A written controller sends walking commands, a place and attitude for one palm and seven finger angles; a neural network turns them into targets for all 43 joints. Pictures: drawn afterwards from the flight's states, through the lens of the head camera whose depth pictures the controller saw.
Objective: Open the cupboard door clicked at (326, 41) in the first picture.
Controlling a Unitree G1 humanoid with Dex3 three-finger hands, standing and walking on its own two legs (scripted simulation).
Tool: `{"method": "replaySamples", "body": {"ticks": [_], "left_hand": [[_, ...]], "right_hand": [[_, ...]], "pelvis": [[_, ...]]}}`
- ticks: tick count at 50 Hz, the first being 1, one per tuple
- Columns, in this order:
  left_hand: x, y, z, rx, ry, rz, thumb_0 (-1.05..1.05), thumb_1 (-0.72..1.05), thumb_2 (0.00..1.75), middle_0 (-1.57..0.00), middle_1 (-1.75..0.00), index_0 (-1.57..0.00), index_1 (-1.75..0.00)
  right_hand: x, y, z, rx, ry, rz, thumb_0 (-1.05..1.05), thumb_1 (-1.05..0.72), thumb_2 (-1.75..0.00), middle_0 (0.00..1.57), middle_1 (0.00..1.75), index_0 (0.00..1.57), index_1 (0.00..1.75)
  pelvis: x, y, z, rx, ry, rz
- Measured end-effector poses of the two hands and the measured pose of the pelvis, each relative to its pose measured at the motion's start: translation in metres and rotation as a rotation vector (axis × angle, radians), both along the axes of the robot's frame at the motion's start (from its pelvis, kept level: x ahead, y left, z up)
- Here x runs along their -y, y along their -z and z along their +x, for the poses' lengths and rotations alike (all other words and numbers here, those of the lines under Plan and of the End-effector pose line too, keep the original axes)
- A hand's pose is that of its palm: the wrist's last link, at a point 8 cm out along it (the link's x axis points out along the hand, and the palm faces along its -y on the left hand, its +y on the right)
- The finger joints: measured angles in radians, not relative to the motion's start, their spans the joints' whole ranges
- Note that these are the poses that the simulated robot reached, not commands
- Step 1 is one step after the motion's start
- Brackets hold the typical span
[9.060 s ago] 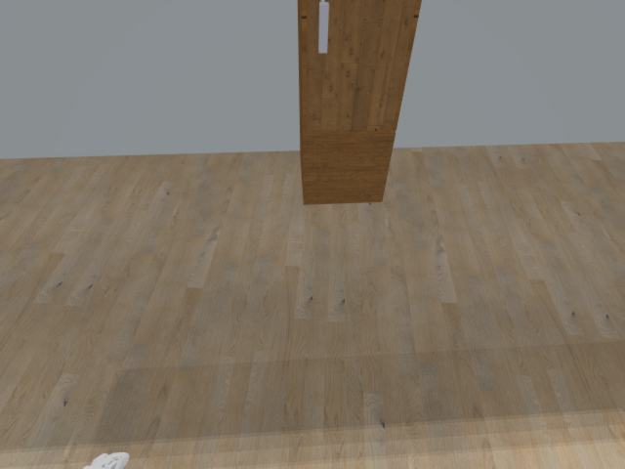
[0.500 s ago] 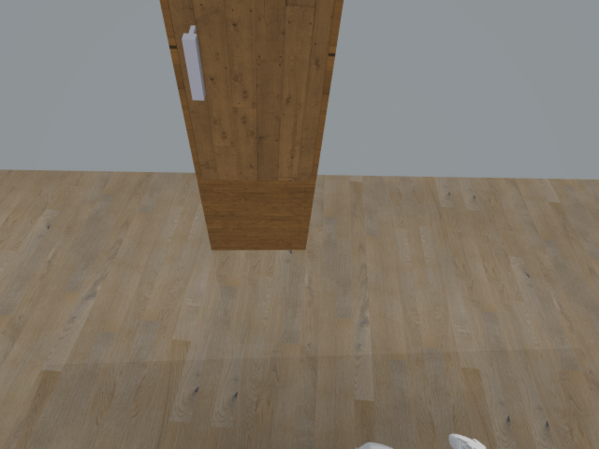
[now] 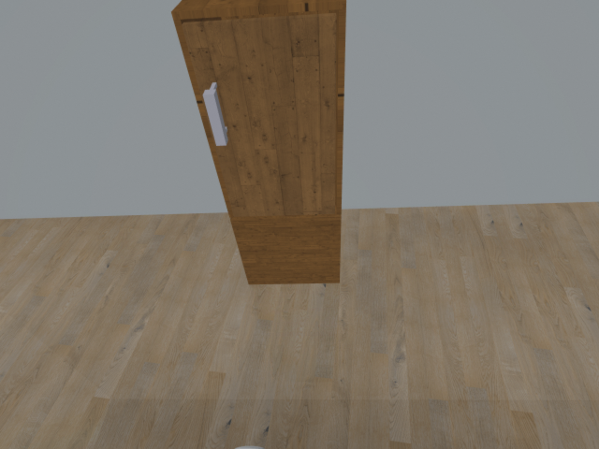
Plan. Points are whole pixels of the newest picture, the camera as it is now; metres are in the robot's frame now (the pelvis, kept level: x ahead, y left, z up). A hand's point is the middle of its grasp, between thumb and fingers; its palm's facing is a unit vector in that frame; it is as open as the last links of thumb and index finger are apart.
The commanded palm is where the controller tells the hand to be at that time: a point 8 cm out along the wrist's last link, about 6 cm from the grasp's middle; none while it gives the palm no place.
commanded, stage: take the last steps up to it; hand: left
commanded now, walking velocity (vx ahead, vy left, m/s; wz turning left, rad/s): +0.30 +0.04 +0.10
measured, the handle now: (218, 114) +0.86 +0.25 +0.04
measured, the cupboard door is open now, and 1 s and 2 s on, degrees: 0 0 0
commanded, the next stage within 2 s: come to a stop and stand still in 0.78 s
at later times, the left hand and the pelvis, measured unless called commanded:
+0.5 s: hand out of the picture +0.06 +0.25 -0.19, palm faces +0.10 -0.98 -0.14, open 7.4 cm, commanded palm none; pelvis +0.13 +0.09 -0.01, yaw +0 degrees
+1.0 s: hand (217, 325) +0.39 +0.20 -0.17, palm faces +0.00 -0.97 -0.22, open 7.3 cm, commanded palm none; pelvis +0.29 +0.03 -0.02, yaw +0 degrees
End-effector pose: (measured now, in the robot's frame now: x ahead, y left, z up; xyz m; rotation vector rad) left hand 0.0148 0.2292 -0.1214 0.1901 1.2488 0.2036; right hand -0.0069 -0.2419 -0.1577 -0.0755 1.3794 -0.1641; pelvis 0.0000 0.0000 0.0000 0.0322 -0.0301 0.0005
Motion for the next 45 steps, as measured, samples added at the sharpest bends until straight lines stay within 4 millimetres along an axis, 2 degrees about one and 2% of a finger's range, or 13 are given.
{"method": "replaySamples", "body": {"ticks": [4,8,13,16,18,20,22,26,31,35,39,43,45], "left_hand": [[0.005,0.004,-0.034,-0.096,-0.065,-0.024,0.0,0.91,0.9,-0.2,-0.3,-0.21,-0.3],[0.01,0.009,-0.063,-0.191,-0.131,-0.064,0.0,0.91,0.9,-0.2,-0.3,-0.21,-0.3],[0.008,0.016,-0.084,-0.315,-0.197,-0.124,0.0,0.91,0.9,-0.2,-0.3,-0.21,-0.3],[-0.002,0.025,-0.085,-0.379,-0.225,-0.16,0.0,0.9,0.9,-0.2,-0.3,-0.21,-0.3],[-0.014,0.036,-0.077,-0.415,-0.223,-0.178,0.0,0.9,0.9,-0.2,-0.3,-0.21,-0.3],[-0.028,0.04,-0.057,-0.421,-0.197,-0.177,0.0,0.9,0.9,-0.2,-0.3,-0.21,-0.3],[-0.045,0.04,-0.024,-0.381,-0.161,-0.162,0.01,0.9,0.9,-0.2,-0.3,-0.2,-0.3],[-0.077,0.037,0.064,-0.221,-0.09,-0.117,0.01,0.91,0.9,-0.2,-0.3,-0.2,-0.3],[-0.097,0.026,0.176,-0.006,-0.034,-0.07,0.0,0.91,0.9,-0.19,-0.3,-0.2,-0.3],[-0.095,0.016,0.25,0.09,0.018,-0.051,0.0,0.91,0.9,-0.19,-0.3,-0.2,-0.3],[-0.078,0.011,0.312,0.12,0.082,-0.036,0.0,0.91,0.9,-0.19,-0.3,-0.2,-0.3],[-0.054,0.019,0.361,0.137,0.134,-0.023,0.0,0.91,0.9,-0.19,-0.3,-0.2,-0.3],[-0.042,0.024,0.373,0.144,0.135,-0.022,0.0,0.91,0.9,-0.19,-0.3,-0.2,-0.3]], "right_hand": [[0.001,-0.004,0.011,-0.027,-0.023,-0.011,0.01,-0.91,-0.9,0.19,0.3,0.2,0.3],[-0.009,-0.006,0.04,-0.04,-0.065,-0.019,0.01,-0.91,-0.9,0.19,0.3,0.2,0.3],[-0.04,-0.008,0.107,0.026,-0.135,-0.023,0.01,-0.91,-0.9,0.19,0.3,0.2,0.3],[-0.068,-0.007,0.158,0.105,-0.176,-0.03,0.01,-0.91,-0.9,0.19,0.3,0.2,0.3],[-0.085,-0.004,0.187,0.175,-0.184,-0.042,0.01,-0.91,-0.9,0.19,0.3,0.2,0.3],[-0.1,-0.007,0.204,0.222,-0.17,-0.041,0.0,-0.91,-0.9,0.19,0.3,0.2,0.3],[-0.108,-0.013,0.212,0.252,-0.122,-0.045,0.0,-0.92,-0.9,0.2,0.3,0.2,0.3],[-0.104,-0.024,0.219,0.263,-0.069,-0.082,-0.03,-0.96,-0.9,0.2,0.3,0.21,0.3],[-0.103,-0.019,0.202,0.144,-0.043,-0.075,-0.02,-0.95,-0.9,0.2,0.3,0.21,0.3],[-0.106,-0.01,0.182,0.021,-0.001,-0.041,-0.01,-0.93,-0.9,0.2,0.3,0.2,0.3],[-0.107,-0.001,0.166,-0.099,0.053,0.002,0.0,-0.92,-0.9,0.2,0.3,0.2,0.3],[-0.099,0.011,0.163,-0.21,0.096,0.044,0.0,-0.91,-0.9,0.2,0.3,0.2,0.3],[-0.091,0.016,0.171,-0.246,0.101,0.057,0.0,-0.91,-0.9,0.2,0.3,0.2,0.3]], "pelvis": [[-0.002,-0.002,0.014,-0.004,-0.028,-0.009],[-0.012,0.0,0.032,-0.012,-0.046,-0.022],[-0.034,0.005,0.059,-0.022,-0.059,-0.035],[-0.053,0.014,0.079,-0.026,-0.061,-0.044],[-0.067,0.023,0.092,-0.024,-0.053,-0.045],[-0.075,0.023,0.102,-0.012,-0.034,-0.037],[-0.082,0.018,0.113,-0.005,-0.018,-0.034],[-0.09,0.008,0.137,-0.003,-0.007,-0.026],[-0.091,0.004,0.168,-0.005,-0.008,-0.013],[-0.086,0.005,0.196,-0.004,-0.006,-0.005],[-0.074,0.01,0.226,-0.006,0.004,-0.001],[-0.053,0.023,0.261,-0.01,0.013,0.001],[-0.043,0.028,0.274,-0.006,0.014,-0.01]]}}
